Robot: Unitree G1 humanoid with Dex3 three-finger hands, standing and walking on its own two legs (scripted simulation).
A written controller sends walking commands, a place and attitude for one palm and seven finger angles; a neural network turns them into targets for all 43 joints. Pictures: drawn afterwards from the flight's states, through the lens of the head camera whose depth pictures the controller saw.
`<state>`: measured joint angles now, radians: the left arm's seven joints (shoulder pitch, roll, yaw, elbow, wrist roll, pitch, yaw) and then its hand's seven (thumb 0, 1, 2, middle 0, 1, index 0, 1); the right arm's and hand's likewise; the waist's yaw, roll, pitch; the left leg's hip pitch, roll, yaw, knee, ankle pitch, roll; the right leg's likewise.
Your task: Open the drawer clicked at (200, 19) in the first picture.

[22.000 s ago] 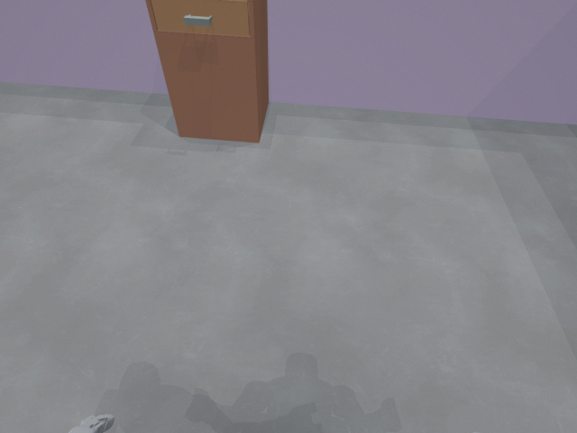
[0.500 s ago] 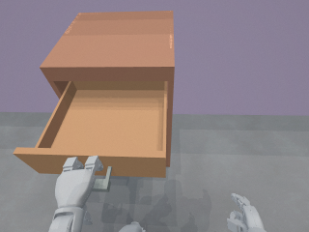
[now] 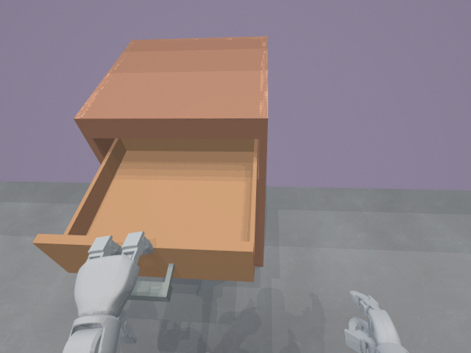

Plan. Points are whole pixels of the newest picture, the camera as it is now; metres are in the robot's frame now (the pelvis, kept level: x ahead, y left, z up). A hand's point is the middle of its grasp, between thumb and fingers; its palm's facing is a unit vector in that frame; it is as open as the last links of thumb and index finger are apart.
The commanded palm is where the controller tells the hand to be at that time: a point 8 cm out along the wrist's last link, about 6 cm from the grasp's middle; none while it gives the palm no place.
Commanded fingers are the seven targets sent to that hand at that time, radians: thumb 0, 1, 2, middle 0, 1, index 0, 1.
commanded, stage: lift the hand off the handle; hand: left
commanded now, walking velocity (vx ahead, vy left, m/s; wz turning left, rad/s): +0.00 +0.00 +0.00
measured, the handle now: (145, 279) +0.26 +0.22 -0.06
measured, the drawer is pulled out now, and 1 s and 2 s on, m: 0.30 0.30 0.30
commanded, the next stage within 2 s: draw the hand back to the body in 1.04 s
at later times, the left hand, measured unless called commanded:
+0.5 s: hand (117, 276) +0.22 +0.22 +0.04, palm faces +0.02 -0.12 -0.99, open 13.8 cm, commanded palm +0.20 +0.21 +0.11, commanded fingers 0.00 -0.50 0.30 -0.30 -1.20 -0.30 -1.20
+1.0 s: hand (105, 268) +0.22 +0.22 +0.08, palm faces +0.05 -0.13 -0.99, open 13.8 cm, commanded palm +0.20 +0.22 +0.14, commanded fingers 0.00 -0.50 0.30 -0.30 -1.20 -0.30 -1.20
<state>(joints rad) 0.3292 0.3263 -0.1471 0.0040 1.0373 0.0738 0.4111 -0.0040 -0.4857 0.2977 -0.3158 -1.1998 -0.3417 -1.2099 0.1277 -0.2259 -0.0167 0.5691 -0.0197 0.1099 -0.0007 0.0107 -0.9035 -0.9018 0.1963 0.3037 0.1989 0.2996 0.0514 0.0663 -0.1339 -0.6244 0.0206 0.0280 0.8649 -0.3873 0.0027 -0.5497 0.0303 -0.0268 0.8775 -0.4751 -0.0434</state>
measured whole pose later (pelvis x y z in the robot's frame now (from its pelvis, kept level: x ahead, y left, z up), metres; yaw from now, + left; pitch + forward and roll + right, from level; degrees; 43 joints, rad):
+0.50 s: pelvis +0.01 -0.01 +0.01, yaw +0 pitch +6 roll +1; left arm 0.35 0.37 -0.09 -0.08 0.99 0.05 0.31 0.00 -0.49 0.30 -0.32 -1.20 -0.32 -1.20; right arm 0.13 -0.23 -0.02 0.58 -0.01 0.09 0.00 0.01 -0.90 -0.90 0.20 0.30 0.20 0.30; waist 0.06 0.07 -0.11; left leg -0.51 0.02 0.04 0.75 -0.35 -0.01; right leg -0.45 0.04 -0.02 0.77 -0.43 -0.05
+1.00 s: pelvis +0.01 +0.00 +0.02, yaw +0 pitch +4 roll +0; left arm 0.38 0.40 -0.09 -0.20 0.95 0.07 0.23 0.00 -0.49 0.30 -0.32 -1.20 -0.32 -1.20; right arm 0.11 -0.23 0.00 0.57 0.00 0.10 0.01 0.01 -0.90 -0.90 0.20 0.30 0.20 0.30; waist 0.08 0.09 -0.09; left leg -0.43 0.02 0.04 0.68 -0.33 0.00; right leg -0.36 0.03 -0.01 0.69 -0.40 -0.04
